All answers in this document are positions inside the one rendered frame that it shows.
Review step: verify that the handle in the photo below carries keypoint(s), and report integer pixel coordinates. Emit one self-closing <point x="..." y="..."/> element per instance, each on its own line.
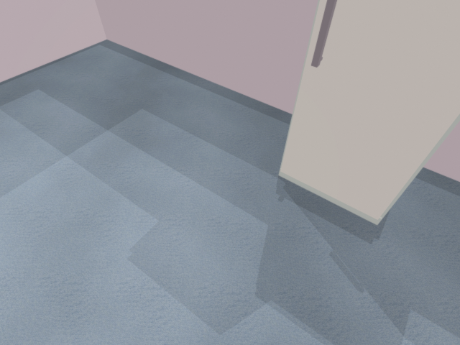
<point x="323" y="33"/>

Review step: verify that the fridge door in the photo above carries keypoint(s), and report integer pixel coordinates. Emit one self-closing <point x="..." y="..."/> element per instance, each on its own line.
<point x="385" y="92"/>

